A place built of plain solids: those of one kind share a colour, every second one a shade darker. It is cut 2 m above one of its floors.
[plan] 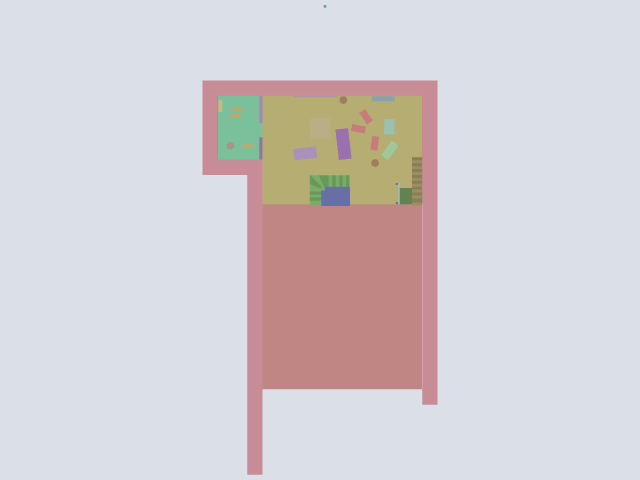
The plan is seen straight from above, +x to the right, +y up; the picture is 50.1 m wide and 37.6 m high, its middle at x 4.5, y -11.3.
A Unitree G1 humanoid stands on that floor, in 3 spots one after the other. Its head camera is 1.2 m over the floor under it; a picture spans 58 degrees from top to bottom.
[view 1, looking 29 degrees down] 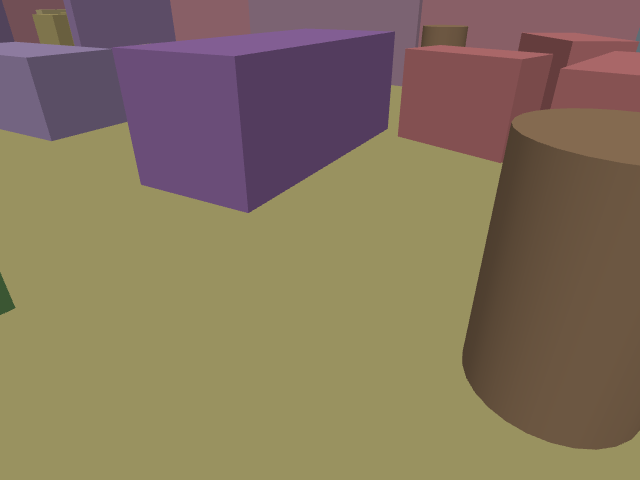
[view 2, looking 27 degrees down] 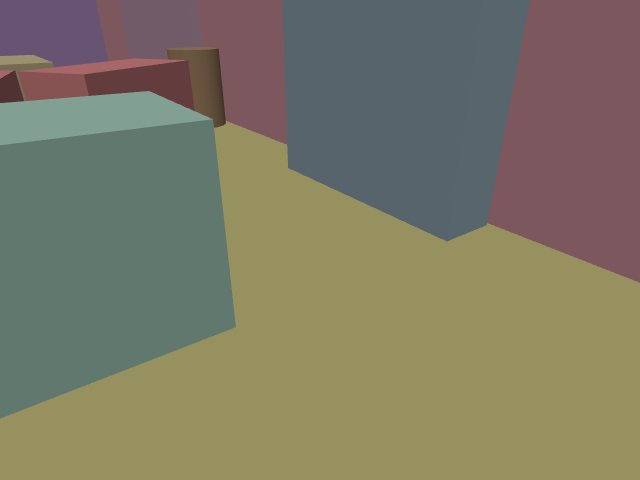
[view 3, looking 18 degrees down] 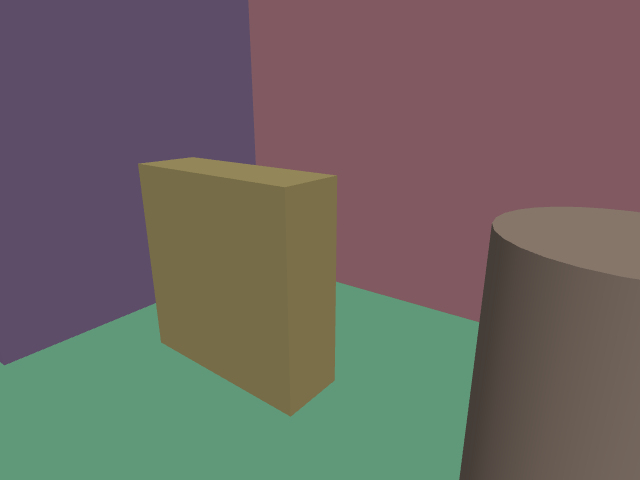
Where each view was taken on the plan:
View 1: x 8.82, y -6.68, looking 126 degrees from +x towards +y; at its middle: floor_gearfloor_concrete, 2.48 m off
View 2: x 11.78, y -2.43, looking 144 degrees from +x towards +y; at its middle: floor_gearfloor_concrete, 2.64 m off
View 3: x -2.50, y -2.70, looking -54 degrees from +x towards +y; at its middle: firebucket_boiler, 1.64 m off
